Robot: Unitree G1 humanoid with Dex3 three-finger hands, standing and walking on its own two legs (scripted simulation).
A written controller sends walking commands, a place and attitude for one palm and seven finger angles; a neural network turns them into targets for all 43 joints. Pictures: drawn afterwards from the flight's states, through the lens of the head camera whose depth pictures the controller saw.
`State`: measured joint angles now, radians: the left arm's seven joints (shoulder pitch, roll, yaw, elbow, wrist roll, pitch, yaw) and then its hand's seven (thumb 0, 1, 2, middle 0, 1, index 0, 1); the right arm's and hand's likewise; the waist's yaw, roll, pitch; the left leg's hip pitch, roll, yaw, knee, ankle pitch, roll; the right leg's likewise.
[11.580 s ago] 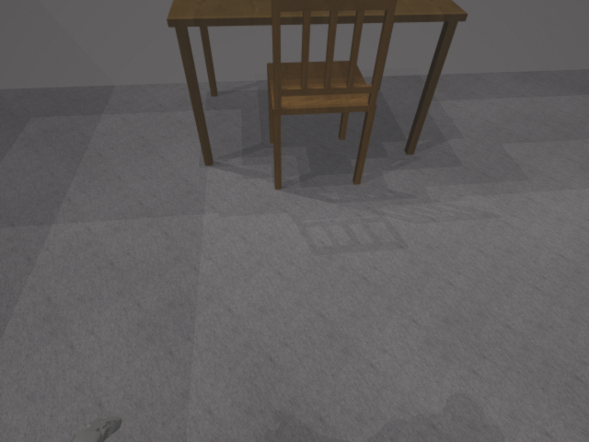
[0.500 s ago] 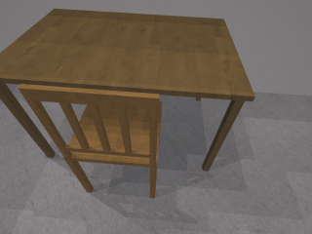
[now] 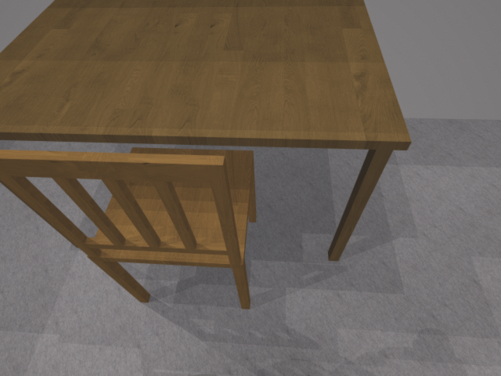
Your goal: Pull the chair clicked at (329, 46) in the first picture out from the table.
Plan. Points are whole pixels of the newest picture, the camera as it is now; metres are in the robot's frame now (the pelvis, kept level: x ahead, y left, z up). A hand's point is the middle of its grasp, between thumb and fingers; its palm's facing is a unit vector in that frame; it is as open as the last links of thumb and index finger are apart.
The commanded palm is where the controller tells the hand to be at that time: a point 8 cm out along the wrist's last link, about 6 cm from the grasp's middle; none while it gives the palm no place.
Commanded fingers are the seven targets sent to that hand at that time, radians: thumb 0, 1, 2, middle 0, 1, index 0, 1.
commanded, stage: come to a stop and stand still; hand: left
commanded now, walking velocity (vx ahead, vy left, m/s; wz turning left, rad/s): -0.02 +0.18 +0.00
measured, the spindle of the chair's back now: (136, 215) +0.42 +0.28 -0.09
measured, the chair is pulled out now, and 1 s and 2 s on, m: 0.00 0.00 0.00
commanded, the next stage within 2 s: look again from close up in 1.24 s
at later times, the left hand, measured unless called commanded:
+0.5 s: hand out of the picture -0.03 +0.24 -0.16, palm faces +0.07 -0.98 -0.19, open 7.4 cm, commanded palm none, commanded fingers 0.00 0.90 0.90 -0.20 -0.30 -0.20 -0.30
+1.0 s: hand out of the picture +0.04 +0.18 -0.16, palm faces +0.01 -0.98 -0.21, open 7.2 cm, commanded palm none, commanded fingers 0.00 0.90 0.90 -0.20 -0.30 -0.20 -0.30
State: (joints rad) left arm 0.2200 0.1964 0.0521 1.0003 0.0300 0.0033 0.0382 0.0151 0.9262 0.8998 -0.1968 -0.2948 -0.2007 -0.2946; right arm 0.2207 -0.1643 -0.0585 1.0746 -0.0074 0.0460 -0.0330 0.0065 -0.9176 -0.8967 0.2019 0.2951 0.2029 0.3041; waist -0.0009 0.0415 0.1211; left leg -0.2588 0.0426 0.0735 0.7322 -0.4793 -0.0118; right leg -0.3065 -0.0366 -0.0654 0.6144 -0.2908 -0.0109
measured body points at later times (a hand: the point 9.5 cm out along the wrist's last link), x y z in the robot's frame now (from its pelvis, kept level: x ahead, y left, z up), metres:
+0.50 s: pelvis -0.05 +0.05 +0.02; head -0.05 +0.07 +0.47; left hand -0.03 +0.29 -0.15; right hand -0.02 -0.18 -0.13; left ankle -0.07 +0.14 -0.73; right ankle -0.03 -0.09 -0.67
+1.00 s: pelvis -0.03 +0.01 +0.01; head -0.02 +0.00 +0.46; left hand +0.04 +0.23 -0.14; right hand -0.09 -0.20 -0.16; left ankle -0.06 +0.14 -0.73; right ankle -0.04 -0.09 -0.73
